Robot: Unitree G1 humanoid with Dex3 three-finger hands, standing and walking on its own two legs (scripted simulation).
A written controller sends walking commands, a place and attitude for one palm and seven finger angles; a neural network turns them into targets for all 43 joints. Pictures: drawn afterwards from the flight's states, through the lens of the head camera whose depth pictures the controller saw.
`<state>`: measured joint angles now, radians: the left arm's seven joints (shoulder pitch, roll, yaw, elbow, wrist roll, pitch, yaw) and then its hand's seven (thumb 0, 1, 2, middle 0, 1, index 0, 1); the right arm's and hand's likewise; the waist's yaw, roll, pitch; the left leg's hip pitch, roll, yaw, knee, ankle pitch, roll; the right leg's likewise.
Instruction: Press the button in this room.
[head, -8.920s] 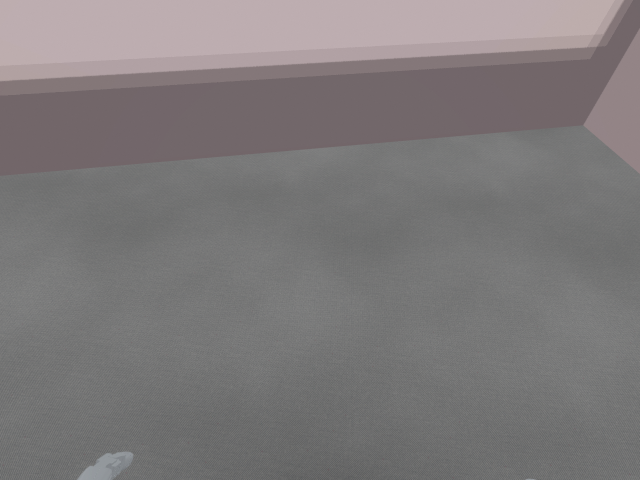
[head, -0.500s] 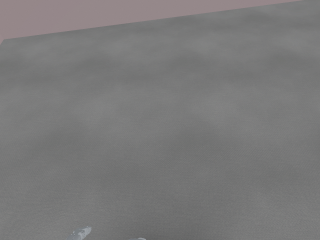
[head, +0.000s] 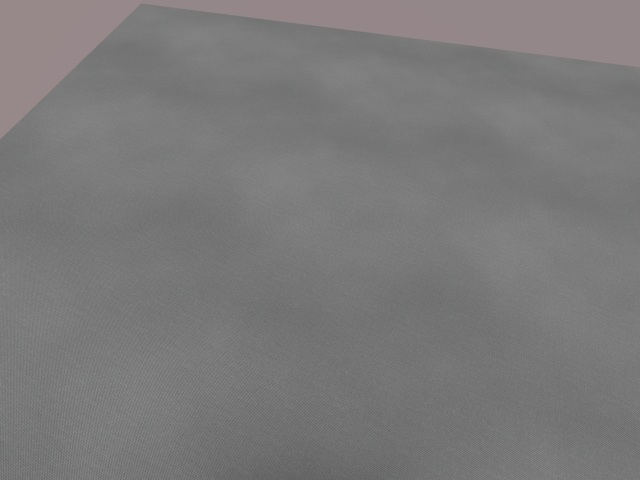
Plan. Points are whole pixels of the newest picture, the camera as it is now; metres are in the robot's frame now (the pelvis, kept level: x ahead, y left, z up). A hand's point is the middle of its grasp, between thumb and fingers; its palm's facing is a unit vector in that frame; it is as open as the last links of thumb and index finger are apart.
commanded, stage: turn or walk to find it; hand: left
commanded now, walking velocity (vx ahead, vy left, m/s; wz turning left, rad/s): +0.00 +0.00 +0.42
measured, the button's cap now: out of the picture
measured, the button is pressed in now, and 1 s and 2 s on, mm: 0 0 0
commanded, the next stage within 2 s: none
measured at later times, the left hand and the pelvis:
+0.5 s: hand out of the picture +0.03 +0.17 -0.13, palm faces +0.22 -0.93 -0.29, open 7.4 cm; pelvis -0.03 -0.04 +0.01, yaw +12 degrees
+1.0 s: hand out of the picture -0.14 +0.20 -0.18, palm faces +0.47 -0.85 -0.23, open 7.4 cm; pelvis -0.08 +0.00 +0.01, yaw +25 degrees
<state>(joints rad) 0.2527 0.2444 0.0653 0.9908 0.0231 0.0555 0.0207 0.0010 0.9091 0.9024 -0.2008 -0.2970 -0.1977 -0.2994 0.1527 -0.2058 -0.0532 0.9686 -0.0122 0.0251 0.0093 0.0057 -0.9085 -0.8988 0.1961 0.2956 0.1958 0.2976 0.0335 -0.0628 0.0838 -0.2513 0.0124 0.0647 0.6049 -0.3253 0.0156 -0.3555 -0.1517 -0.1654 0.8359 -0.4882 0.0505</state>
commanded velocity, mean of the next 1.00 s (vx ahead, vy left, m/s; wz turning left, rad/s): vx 0.00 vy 0.00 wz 0.42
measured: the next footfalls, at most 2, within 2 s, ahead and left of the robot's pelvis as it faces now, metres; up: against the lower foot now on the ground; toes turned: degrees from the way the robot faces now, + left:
right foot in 0.38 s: +0.03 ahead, -0.13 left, +0.00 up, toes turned +4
left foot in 0.88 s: -0.08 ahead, +0.10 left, +0.00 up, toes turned +28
